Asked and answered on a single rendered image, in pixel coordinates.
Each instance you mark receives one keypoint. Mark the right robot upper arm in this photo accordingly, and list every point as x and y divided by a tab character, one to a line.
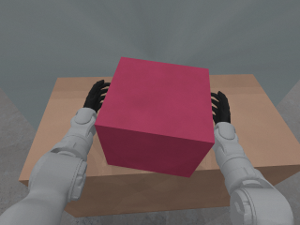
259	206

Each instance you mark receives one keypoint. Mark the pedestal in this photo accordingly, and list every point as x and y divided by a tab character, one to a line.
109	190

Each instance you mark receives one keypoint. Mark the right robot hand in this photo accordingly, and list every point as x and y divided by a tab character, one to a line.
222	111

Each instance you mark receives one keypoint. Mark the carton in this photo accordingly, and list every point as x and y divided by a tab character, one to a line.
157	117

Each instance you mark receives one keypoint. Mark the robot right forearm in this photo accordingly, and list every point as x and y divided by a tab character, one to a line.
234	163

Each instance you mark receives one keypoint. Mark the left robot hand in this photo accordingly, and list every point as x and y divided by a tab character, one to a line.
95	95

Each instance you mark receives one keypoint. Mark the left robot upper arm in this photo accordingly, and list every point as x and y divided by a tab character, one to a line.
58	180

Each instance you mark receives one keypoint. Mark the robot left forearm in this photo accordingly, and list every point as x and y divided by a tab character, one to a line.
78	140

